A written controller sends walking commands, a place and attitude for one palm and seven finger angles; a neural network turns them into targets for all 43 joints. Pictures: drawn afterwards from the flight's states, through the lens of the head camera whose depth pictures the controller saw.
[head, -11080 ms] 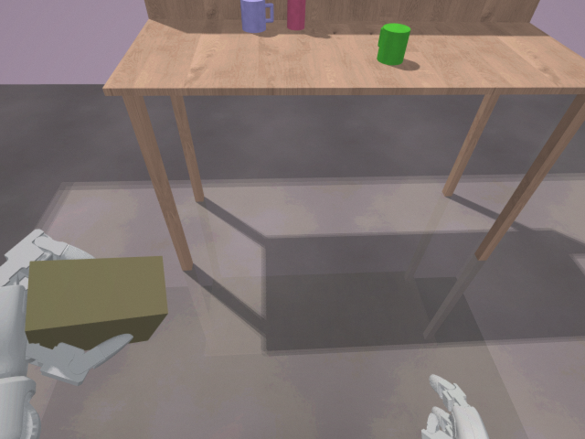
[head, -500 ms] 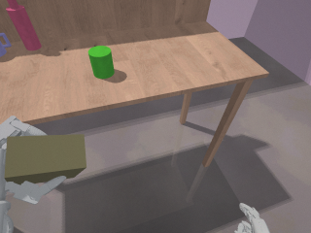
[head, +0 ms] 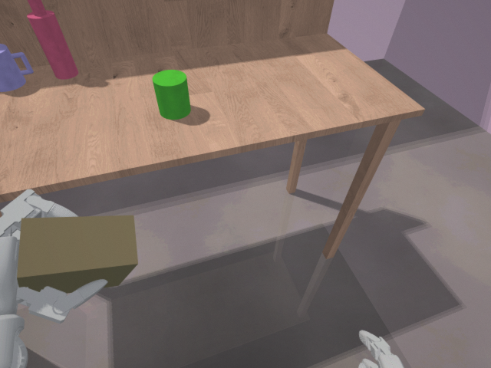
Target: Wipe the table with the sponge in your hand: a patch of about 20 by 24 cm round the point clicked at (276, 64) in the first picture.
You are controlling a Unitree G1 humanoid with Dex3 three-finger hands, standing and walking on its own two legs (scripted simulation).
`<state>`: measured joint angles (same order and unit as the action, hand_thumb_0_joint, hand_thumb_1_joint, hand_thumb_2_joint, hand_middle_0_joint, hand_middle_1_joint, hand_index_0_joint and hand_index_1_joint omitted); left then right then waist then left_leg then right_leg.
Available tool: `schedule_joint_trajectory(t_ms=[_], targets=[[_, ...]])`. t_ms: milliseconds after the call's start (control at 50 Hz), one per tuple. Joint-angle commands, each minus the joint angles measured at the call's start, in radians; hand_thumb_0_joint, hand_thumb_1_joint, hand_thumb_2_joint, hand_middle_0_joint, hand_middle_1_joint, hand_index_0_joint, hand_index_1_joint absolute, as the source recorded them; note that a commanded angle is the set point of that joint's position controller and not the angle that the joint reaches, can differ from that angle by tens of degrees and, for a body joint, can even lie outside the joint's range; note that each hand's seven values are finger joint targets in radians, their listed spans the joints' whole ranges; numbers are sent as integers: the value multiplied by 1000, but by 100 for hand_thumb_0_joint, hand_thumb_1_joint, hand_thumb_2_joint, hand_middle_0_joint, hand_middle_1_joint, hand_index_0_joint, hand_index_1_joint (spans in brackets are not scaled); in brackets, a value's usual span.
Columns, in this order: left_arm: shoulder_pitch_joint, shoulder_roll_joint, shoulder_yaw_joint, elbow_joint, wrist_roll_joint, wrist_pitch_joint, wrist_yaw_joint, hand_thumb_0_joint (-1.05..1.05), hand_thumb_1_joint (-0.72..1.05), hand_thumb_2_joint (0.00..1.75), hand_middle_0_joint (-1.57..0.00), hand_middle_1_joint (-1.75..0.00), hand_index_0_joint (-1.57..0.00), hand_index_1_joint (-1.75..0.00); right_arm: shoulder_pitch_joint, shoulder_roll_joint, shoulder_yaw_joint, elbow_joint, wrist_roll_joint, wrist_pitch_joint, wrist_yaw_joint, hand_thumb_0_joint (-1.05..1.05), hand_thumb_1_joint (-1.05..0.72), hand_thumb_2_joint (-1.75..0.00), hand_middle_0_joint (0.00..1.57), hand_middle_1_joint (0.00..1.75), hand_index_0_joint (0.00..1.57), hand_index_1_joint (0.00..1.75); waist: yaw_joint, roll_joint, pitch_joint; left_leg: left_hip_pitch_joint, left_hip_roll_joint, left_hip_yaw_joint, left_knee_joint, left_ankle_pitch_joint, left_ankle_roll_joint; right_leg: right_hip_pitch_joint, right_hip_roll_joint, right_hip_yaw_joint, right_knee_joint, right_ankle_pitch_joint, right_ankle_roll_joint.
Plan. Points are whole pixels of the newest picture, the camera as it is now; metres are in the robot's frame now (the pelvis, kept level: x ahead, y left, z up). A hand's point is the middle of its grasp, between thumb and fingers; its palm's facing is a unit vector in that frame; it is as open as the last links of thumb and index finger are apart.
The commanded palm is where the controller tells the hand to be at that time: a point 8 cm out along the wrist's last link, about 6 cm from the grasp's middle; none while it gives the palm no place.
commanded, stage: come to a stop and stand still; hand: left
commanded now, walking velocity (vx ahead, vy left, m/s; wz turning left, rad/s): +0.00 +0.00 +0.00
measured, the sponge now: (94, 255) +0.22 +0.21 +0.13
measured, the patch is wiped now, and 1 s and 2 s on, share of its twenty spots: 0.00 0.00 0.00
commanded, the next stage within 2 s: look again from close up in 0.86 s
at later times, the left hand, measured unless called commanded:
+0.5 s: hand (59, 231) +0.25 +0.26 +0.15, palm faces +0.40 -0.83 -0.40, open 10.4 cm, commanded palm +0.19 +0.30 +0.18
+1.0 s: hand (60, 207) +0.28 +0.27 +0.16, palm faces +0.39 -0.78 -0.50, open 10.4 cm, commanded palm +0.21 +0.30 +0.18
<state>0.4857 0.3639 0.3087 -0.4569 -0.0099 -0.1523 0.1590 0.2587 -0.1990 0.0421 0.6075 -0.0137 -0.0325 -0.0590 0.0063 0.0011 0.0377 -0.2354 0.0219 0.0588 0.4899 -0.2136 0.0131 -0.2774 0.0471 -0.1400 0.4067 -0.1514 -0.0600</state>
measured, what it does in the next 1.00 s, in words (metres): shifts its weight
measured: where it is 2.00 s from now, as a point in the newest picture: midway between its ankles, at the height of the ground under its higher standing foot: outside the picture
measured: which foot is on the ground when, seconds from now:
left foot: down 0.00-1.00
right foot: down 0.00-1.00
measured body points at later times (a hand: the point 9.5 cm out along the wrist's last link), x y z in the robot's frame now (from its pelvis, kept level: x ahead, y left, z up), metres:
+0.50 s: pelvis +0.03 +0.02 +0.00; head +0.05 +0.03 +0.45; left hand +0.22 +0.31 +0.17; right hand +0.20 -0.20 -0.09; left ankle +0.03 +0.11 -0.74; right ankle +0.09 -0.06 -0.74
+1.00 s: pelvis +0.05 +0.01 +0.00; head +0.08 +0.02 +0.45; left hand +0.25 +0.31 +0.19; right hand +0.22 -0.21 -0.09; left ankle +0.03 +0.11 -0.74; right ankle +0.09 -0.06 -0.74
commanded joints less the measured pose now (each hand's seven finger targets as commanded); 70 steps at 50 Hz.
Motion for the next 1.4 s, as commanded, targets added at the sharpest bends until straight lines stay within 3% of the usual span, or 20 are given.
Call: schedule_joint_trajectory(t_ms=[0, 120, 180, 300, 420, 520, 620, 920, 940, 960, 980, 1000, 1020, 1060, 1120, 1160, 1200, 1240, 1300, 1380], targets=[[-84, 153, 115, -222, -6, -79, 19, 0, 10, 130, -120, -160, -120, -160, -116, -120, -52, -168, 6, -67, -15, 0, -90, -90, 20, 30, 20, 30, -3, 88, -86, -150, 103, -136, -167, -189, 25, 168, -135, 209, -76, -197, 47], [-103, 159, 118, -247, 2, -95, 21, 0, 10, 130, -120, -160, -120, -160, -115, -120, -55, -161, 6, -85, -16, 0, -90, -90, 20, 30, 20, 30, 2, 67, -67, -210, 112, -158, -195, -256, 27, 190, -122, 206, -45, -200, 49], [-101, 156, 119, -229, 0, -100, 21, 0, 10, 130, -120, -160, -120, -160, -110, -119, -57, -154, 5, -88, -15, 0, -90, -90, 20, 30, 20, 30, 1, 55, -61, -183, 90, -135, -155, -258, 22, 142, -141, 247, -84, -234, 39], [-124, 149, 112, -230, -3, -106, 20, 0, 10, 130, -120, -160, -120, -160, -108, -122, -58, -148, 2, -90, -12, 0, -90, -90, 20, 30, 20, 30, -5, 47, -87, -132, 78, -131, -126, -194, 16, 114, -155, 260, -93, -225, 28], [-96, 145, 111, -237, -8, -107, 22, 0, 10, 130, -120, -160, -120, -160, -118, -118, -54, -152, 4, -90, -14, 0, -90, -90, 20, 30, 20, 30, 2, 71, -111, -126, 123, -170, -170, -44, 17, 182, -116, 193, 0, -15, 43], [-66, 151, 123, -258, -16, -109, 22, 0, 10, 130, -120, -160, -120, -160, -115, -119, -60, -156, 8, -87, -12, 0, -90, -90, 20, 30, 20, 30, -3, 81, -171, -78, 129, -151, -108, 160, -2, 224, -130, 181, 50, 175, 35], [-25, 152, 134, -258, -29, -107, 21, 0, 10, 130, -120, -160, -120, -160, -115, -114, -61, -162, 13, -74, -10, 0, -90, -90, 20, 30, 20, 30, -12, 59, -195, -55, 120, -128, -56, 231, -16, 229, -156, 196, 63, 288, 23], [-29, 154, 135, -261, -32, -107, 23, 0, 10, 130, -120, -160, -120, -160, -124, -116, -62, -168, 13, -56, -15, 0, -90, -90, 20, 30, 20, 30, -14, 60, -170, -80, 120, -130, -56, 150, -7, 205, -165, 215, 47, 205, 26], [-1086, 951, 728, -442, 124, -190, 14, 0, 10, 130, -120, -160, -120, -160, 90, -136, -106, -121, -17, -142, -3, 0, -90, -90, 20, 30, 20, 30, 10, -102, 7, -175, 27, -2, 67, 97, 4, 53, -99, 235, -77, 274, 162], [-548, 377, 359, 142, 9, -143, -44, 0, 10, 130, -120, -160, -120, -160, -47, -48, -71, -105, 2, -142, 10, 0, -90, -90, 20, 30, 20, 30, 23, -73, -216, -80, -36, -59, 70, 54, 9, 150, -216, 280, -27, 251, 8], [-375, 233, 229, 124, -8, -147, -64, 0, 10, 130, -120, -160, -120, -160, -40, -98, -88, -177, 22, -164, 14, 0, -90, -90, 20, 30, 20, 30, 48, -9, -143, -29, -15, -49, 39, 34, -6, 144, -230, 401, -88, 291, 26], [-281, 104, 124, 102, -46, -165, -71, 0, 10, 130, -120, -160, -120, -160, -69, -94, -77, -174, 37, -177, 34, 0, -90, -90, 20, 30, 20, 30, 27, 121, -192, 12, 7, -40, -24, 63, -6, 210, -239, 341, -41, 290, 14], [-243, 132, 122, -31, -50, -174, -62, 0, 10, 130, -120, -160, -120, -160, -70, -120, -82, -181, 35, -173, 48, 0, -90, -90, 20, 30, 20, 30, 27, 154, -230, 36, 15, -51, -71, 88, -2, 248, -199, 289, -8, 237, 36], [-139, 128, 97, -147, -45, -170, -51, 0, 10, 130, -120, -160, -120, -160, -117, -124, -79, -197, 31, -174, 63, 0, -90, -90, 20, 30, 20, 30, 41, 99, -199, -14, 64, -96, -111, 87, 26, 250, -154, 226, 20, 105, 66], [-77, 161, 143, -170, -40, -149, -34, 0, 10, 130, -120, -160, -120, -160, -134, -127, -75, -210, 30, -177, 61, 0, -90, -90, 20, 30, 20, 30, 39, -24, -160, -92, 82, -125, -152, 4, 27, 252, -124, 186, 26, 3, 46], [-96, 196, 192, -173, -40, -144, -30, 0, 10, 130, -120, -160, -120, -160, -132, -130, -76, -214, 24, -175, 48, 0, -90, -90, 20, 30, 20, 30, 32, -57, -142, -82, 62, -120, -140, -41, 23, 204, -129, 215, -25, -58, 38], [-168, 250, 244, -218, -41, -149, -27, 0, 10, 130, -120, -160, -120, -160, -141, -133, -71, -220, 16, -175, 34, 0, -90, -90, 20, 30, 20, 30, 22, 3, -113, -59, 44, -117, -139, -59, 16, 153, -132, 240, -60, -111, 27], [-175, 208, 213, -183, -39, -147, -31, 0, 10, 130, -120, -160, -120, -160, -135, -122, -63, -216, 13, -176, 25, 0, -90, -90, 20, 30, 20, 30, 20, 54, -112, -46, 46, -113, -146, -53, 18, 155, -126, 233, -59, -96, 24], [-245, 187, 181, -207, -35, -144, -34, 0, 10, 130, -120, -160, -120, -160, -136, -124, -57, -215, 9, -186, 22, 0, -90, -90, 20, 30, 20, 30, 17, 82, -113, -27, 43, -111, -154, -25, 12, 167, -114, 223, -56, -50, 25], [-241, 139, 110, -204, -22, -135, -38, 0, 10, 130, -120, -160, -120, -160, -127, -137, -62, -211, 1, -189, 30, 0, -90, -90, 20, 30, 20, 30, 13, 65, -141, -10, 26, -76, -107, -57, 23, 169, -125, 255, -56, -87, 10]])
